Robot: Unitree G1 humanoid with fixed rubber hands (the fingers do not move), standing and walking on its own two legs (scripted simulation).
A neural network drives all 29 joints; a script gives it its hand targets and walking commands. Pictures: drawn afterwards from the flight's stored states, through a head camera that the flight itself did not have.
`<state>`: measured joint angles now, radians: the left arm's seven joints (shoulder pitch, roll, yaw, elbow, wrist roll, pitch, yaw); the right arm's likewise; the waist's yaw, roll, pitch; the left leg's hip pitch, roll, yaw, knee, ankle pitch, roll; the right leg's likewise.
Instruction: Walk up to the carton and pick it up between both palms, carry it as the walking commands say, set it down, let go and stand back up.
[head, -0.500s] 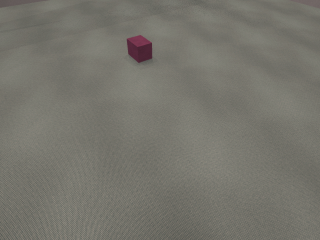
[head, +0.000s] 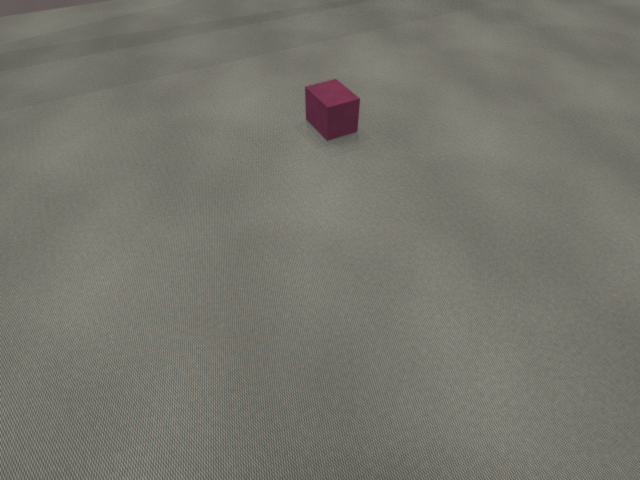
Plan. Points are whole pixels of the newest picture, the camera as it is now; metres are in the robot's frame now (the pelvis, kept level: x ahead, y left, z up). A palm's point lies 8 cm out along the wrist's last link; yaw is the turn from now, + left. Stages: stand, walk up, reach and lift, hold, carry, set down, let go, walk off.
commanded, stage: walk up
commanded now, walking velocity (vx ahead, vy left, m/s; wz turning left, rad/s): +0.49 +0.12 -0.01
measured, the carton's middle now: (331, 109) +2.09 +0.02 -0.65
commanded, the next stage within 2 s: none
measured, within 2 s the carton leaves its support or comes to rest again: neither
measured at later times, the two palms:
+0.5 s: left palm (205, 350) +0.34 +0.22 -0.09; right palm out of the picture +0.17 -0.26 -0.13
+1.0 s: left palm (207, 254) +0.55 +0.27 -0.10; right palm (472, 323) +0.41 -0.22 -0.10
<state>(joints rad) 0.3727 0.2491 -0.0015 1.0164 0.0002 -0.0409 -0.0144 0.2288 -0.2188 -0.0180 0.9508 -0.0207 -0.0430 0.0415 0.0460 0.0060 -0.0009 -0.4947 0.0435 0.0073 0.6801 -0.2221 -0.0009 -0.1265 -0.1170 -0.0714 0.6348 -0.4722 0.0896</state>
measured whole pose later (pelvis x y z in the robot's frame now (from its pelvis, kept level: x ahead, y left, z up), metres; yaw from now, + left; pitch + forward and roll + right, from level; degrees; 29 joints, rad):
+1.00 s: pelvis +0.43 +0.03 +0.03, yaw +1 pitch +1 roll -1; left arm 0.15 0.25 0.00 0.96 0.00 -0.01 -0.02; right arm 0.40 -0.21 -0.01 0.95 -0.02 -0.06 0.01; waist -0.09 0.00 0.00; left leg -0.10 0.01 0.02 0.44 -0.36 0.03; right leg -0.44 -0.09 -0.06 0.89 -0.43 0.08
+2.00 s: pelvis +0.85 +0.01 +0.01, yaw +1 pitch +0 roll +2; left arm 0.14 0.24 0.00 0.91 0.00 -0.06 -0.03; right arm 0.45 -0.20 -0.03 0.97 -0.02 -0.04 0.01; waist -0.07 0.01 0.02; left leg -0.31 0.04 0.02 1.07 -0.45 -0.02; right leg -0.34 -0.07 -0.06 0.64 -0.30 0.00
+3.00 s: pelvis +1.19 +0.02 +0.02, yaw +1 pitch +0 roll +3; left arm 0.20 0.23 0.00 0.95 0.00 -0.05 -0.03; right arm 0.38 -0.20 -0.04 0.98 -0.03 -0.03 0.02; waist -0.02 0.02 0.02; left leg -0.43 0.03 0.03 1.05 -0.37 -0.01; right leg -0.27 -0.07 -0.05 0.54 -0.27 -0.01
